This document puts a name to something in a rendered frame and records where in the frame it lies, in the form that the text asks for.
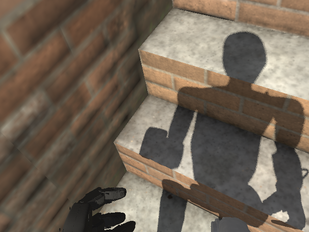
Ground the robot right thigh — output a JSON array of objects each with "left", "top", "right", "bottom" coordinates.
[{"left": 211, "top": 217, "right": 250, "bottom": 232}]

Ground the robot left hand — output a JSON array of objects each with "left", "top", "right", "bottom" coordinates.
[{"left": 59, "top": 187, "right": 136, "bottom": 232}]

